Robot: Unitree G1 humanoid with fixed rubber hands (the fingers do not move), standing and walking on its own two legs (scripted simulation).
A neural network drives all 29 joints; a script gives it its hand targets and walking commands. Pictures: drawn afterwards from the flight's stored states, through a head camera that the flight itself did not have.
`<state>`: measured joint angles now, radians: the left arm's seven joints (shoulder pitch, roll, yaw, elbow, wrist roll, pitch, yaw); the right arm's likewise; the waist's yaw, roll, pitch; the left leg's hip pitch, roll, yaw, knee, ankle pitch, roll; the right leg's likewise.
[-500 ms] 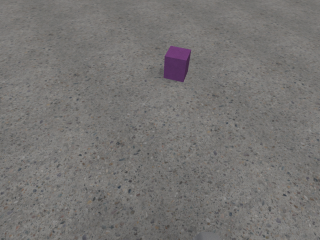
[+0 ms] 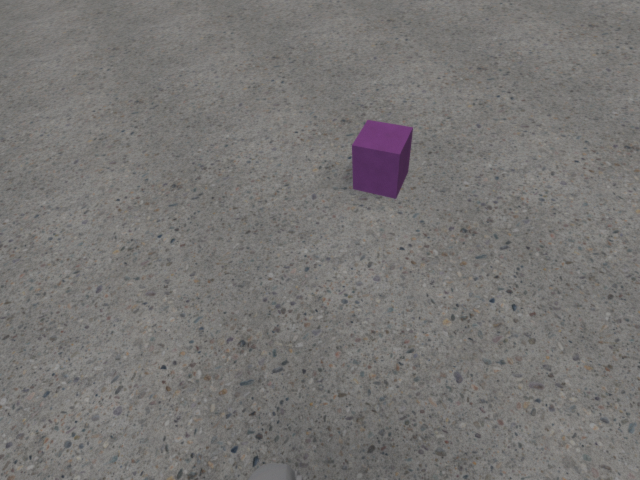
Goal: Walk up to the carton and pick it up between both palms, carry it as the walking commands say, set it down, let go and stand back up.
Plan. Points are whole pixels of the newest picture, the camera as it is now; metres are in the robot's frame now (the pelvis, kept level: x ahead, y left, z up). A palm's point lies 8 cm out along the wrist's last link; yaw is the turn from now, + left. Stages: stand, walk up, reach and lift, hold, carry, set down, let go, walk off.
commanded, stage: walk up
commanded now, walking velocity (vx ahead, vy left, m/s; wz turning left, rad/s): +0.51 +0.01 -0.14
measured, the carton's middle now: (381, 159) +1.52 -0.09 -0.66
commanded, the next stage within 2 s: none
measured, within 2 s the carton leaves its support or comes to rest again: neither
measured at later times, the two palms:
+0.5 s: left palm (171, 434) +0.21 +0.29 -0.15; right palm (471, 359) +0.34 -0.18 -0.15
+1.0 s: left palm (279, 231) +0.63 +0.18 -0.16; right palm (507, 321) +0.42 -0.25 -0.16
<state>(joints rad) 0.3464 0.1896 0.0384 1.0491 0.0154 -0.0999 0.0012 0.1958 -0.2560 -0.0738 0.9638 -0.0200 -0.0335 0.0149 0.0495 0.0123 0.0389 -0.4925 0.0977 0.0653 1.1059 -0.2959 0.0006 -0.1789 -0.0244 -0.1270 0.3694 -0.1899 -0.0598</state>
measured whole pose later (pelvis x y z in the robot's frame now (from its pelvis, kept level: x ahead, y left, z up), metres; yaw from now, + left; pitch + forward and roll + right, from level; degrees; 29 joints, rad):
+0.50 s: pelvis +0.26 +0.06 -0.02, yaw -3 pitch +2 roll -1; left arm 0.39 0.17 0.05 1.07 -0.01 -0.06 0.01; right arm 0.13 -0.19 -0.06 0.98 -0.04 -0.07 0.00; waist 0.04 0.00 0.08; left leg -0.37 0.07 0.20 0.56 -0.22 0.06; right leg -0.28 -0.04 -0.01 1.13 -0.42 -0.01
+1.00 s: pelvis +0.52 -0.03 -0.03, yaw -2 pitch +5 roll -1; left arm 0.10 0.16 0.04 0.98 0.03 -0.06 -0.05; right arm 0.43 -0.18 -0.05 1.08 -0.02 -0.06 -0.01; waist -0.06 0.04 0.07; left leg -0.09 0.18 0.09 0.68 -0.47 -0.05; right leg -0.47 -0.03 -0.14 0.55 -0.18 -0.03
